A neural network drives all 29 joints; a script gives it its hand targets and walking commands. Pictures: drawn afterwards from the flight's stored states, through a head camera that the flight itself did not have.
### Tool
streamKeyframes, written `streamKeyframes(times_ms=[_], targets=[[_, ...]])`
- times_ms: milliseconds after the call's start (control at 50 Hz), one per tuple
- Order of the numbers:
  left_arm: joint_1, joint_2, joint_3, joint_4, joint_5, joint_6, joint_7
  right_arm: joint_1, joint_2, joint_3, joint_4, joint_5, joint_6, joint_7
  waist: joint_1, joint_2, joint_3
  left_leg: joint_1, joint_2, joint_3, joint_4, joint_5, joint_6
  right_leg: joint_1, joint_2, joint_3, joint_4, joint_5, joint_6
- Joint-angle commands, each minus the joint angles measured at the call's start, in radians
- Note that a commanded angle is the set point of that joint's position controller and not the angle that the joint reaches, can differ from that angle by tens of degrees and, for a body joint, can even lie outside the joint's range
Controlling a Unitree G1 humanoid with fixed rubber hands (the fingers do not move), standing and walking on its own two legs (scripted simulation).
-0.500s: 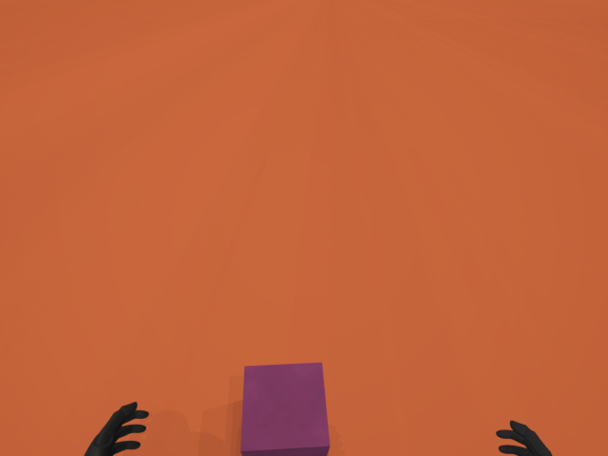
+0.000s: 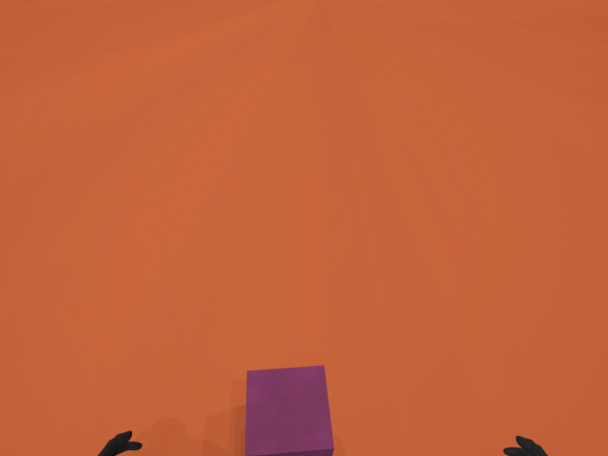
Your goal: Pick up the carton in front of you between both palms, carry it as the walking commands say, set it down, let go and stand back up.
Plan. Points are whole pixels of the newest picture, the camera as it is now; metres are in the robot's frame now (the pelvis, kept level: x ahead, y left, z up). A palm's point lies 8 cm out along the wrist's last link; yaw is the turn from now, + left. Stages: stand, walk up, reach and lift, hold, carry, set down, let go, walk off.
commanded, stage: stand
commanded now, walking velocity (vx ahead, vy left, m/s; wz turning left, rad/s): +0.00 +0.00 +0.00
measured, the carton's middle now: (288, 421) +0.35 +0.06 -0.65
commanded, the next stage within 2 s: none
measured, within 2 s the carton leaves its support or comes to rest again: neither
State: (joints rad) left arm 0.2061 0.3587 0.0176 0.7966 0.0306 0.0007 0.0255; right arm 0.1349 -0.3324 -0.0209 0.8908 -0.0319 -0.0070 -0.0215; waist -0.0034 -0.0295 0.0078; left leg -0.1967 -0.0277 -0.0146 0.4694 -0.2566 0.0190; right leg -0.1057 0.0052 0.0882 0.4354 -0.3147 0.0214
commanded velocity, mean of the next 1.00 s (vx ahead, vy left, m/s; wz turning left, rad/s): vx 0.00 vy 0.00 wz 0.00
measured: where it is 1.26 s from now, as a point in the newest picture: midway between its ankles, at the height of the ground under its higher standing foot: outside the picture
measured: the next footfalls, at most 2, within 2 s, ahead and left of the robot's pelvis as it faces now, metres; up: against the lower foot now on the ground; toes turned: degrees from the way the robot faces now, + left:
none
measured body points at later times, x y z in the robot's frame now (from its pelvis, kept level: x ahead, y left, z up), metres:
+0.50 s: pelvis -0.01 +0.00 +0.00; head -0.02 +0.00 +0.45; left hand +0.09 +0.30 -0.11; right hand +0.09 -0.31 -0.11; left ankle +0.00 +0.11 -0.74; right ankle -0.05 -0.14 -0.74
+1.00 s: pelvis -0.02 -0.01 +0.01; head -0.02 +0.00 +0.46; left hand +0.07 +0.31 -0.11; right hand +0.08 -0.32 -0.11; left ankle +0.00 +0.11 -0.74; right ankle -0.05 -0.14 -0.74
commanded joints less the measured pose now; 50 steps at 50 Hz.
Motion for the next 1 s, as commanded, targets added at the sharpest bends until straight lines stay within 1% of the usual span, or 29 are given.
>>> streamKeyframes(times_ms=[0, 220, 400, 980], targets=[[-0.018, 0.142, 0.031, -0.039, -0.001, -0.014, 0.003, -0.038, -0.169, -0.036, -0.038, 0.001, -0.012, -0.003, -0.001, 0.028, -0.038, 0.082, 0.115, -0.099, -0.068, 0.277, 0.0, -0.062, -0.078, 0.04, -0.062, 0.243, -0.02], [-0.032, 0.16, 0.025, 0.028, -0.004, -0.017, 0.001, -0.045, -0.184, -0.031, 0.024, 0.006, -0.012, 0.001, -0.002, 0.028, -0.016, 0.087, 0.12, -0.107, -0.104, 0.223, -0.001, -0.054, -0.089, 0.051, -0.102, 0.211, -0.025], [-0.046, 0.172, 0.022, 0.076, -0.006, -0.018, -0.001, -0.049, -0.195, -0.027, 0.066, 0.01, -0.012, 0.003, -0.003, 0.027, -0.005, 0.089, 0.123, -0.114, -0.123, 0.203, -0.001, -0.047, -0.095, 0.055, -0.125, 0.196, -0.028], [-0.081, 0.197, 0.015, 0.159, -0.012, -0.02, -0.007, -0.065, -0.219, -0.019, 0.133, 0.018, -0.013, 0.009, -0.005, 0.03, -0.005, 0.094, 0.131, -0.129, -0.146, 0.221, 0.002, -0.023, -0.106, 0.047, -0.156, 0.195, -0.032]])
